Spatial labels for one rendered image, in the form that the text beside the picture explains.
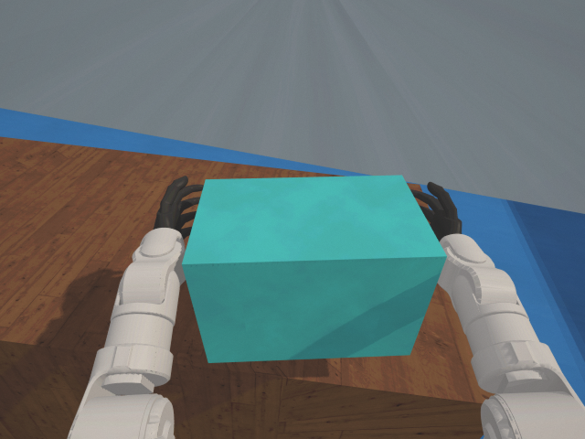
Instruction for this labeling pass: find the robot right upper arm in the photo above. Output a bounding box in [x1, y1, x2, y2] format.
[481, 391, 585, 439]

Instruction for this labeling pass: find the carton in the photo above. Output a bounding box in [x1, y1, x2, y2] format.
[182, 175, 447, 363]

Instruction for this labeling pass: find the robot right forearm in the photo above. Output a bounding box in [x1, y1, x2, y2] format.
[438, 234, 585, 411]

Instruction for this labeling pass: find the robot left upper arm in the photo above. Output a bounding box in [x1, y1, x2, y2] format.
[70, 393, 175, 439]

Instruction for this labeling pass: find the robot right hand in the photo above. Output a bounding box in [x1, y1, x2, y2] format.
[410, 182, 462, 242]

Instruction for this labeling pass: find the robot left forearm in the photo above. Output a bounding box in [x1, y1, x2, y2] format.
[67, 228, 186, 439]

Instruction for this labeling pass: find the robot left hand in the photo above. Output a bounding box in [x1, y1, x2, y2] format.
[154, 176, 204, 239]

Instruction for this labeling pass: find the pedestal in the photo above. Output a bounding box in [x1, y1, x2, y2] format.
[0, 137, 495, 439]

